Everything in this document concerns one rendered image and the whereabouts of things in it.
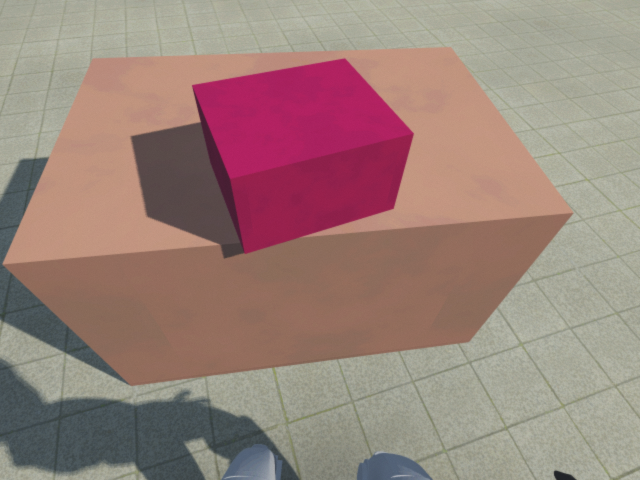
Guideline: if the robot right thigh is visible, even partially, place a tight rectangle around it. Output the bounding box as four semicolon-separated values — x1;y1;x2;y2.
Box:
357;453;433;480

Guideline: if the robot thigh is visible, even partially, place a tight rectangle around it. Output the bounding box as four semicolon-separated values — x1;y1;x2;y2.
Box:
221;447;282;480
357;453;433;480

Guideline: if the pedestal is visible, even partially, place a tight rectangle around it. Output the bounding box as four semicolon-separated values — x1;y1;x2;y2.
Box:
2;47;574;386

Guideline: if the carton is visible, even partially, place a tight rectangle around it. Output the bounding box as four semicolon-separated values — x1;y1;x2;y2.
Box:
192;58;414;254

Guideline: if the robot left thigh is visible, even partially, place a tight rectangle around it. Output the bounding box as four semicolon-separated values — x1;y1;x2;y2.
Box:
221;447;282;480

